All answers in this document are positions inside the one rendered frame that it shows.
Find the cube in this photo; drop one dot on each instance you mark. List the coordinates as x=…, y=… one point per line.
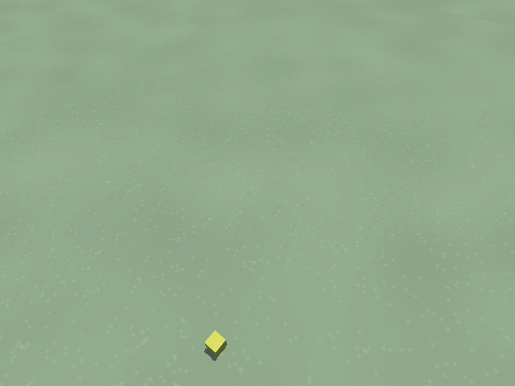
x=215, y=343

